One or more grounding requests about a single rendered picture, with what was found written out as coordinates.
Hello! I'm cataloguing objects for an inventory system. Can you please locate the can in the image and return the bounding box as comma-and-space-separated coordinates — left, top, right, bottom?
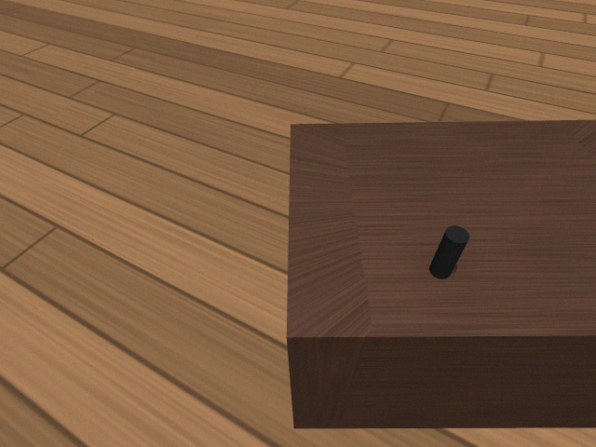
429, 225, 469, 279

